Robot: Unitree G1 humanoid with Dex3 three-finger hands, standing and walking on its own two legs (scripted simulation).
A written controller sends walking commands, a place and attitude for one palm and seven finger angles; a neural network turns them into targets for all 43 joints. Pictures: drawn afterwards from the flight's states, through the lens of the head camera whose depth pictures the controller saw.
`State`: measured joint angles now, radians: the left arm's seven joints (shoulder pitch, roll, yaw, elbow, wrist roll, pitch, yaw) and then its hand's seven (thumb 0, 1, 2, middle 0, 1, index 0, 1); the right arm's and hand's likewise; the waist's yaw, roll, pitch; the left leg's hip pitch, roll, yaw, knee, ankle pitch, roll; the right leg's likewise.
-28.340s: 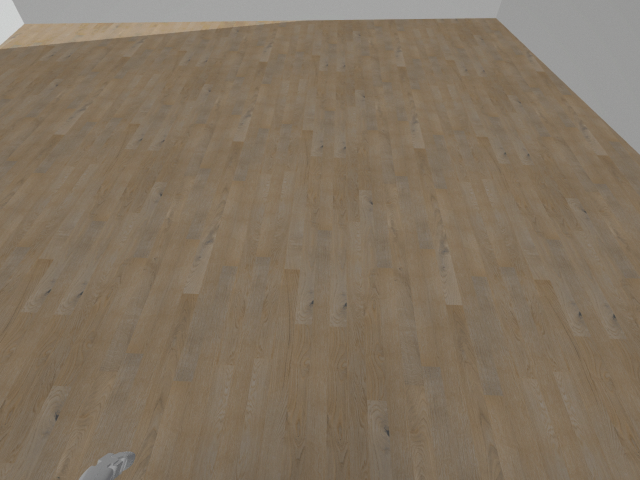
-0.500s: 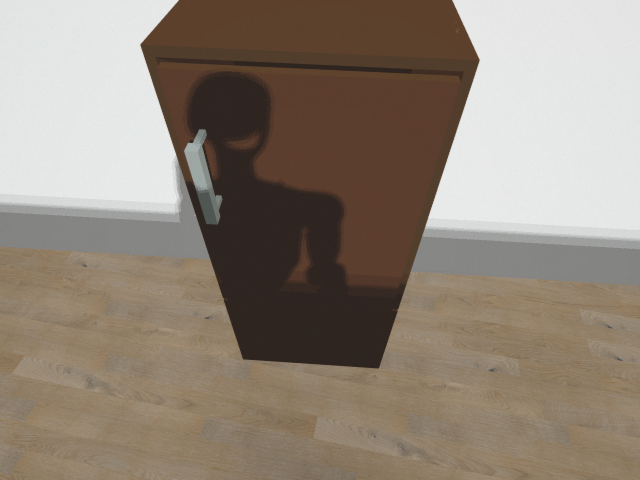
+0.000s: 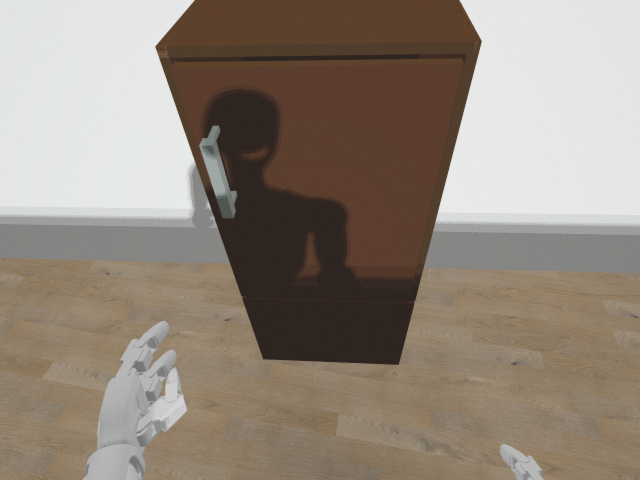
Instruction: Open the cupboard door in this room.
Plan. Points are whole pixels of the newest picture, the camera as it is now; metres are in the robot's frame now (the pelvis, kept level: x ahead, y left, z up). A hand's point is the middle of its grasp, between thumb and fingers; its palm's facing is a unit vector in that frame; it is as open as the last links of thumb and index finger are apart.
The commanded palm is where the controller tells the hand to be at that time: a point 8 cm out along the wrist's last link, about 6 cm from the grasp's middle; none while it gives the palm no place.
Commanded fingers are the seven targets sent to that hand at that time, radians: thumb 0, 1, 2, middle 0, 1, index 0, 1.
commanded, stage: raise the hand with hooked fingers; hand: left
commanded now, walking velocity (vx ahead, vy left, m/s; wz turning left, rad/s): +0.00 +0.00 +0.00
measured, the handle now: (222, 173) +0.57 +0.19 +0.07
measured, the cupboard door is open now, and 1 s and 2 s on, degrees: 0 0 0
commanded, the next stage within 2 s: move the hooked fingers beside the handle in 1.90 s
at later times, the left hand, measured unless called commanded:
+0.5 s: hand (160, 410) +0.21 +0.21 +0.00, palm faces -0.13 -0.99 -0.05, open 10.3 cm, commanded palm +0.17 +0.28 +0.01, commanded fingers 0.00 0.06 0.54 -0.26 -0.84 -0.26 -0.84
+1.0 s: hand (102, 361) +0.25 +0.27 +0.05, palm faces +0.01 -1.00 -0.05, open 13.2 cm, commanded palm +0.22 +0.32 +0.06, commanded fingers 0.00 -0.50 0.30 -0.30 -1.20 -0.30 -1.20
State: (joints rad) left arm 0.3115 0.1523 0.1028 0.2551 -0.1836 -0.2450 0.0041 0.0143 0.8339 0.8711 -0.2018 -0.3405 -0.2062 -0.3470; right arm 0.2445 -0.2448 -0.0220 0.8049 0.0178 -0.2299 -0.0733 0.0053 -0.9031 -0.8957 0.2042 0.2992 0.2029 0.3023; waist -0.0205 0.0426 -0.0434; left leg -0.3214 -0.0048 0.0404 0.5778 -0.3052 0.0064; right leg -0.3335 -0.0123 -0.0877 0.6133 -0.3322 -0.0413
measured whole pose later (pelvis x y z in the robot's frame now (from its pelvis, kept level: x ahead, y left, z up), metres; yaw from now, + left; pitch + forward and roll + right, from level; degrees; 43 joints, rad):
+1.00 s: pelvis -0.01 +0.03 -0.03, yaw +0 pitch +7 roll -2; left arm 0.14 0.35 0.32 0.14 -0.34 -0.24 -0.38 0.00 -0.30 0.39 -0.28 -1.07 -0.29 -1.07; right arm 0.25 -0.26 0.04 0.56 0.04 -0.25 -0.09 0.01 -0.90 -0.90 0.21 0.30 0.20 0.30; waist 0.00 0.02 -0.07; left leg -0.56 0.01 0.03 0.86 -0.42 0.05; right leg -0.52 -0.01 -0.10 0.79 -0.39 -0.01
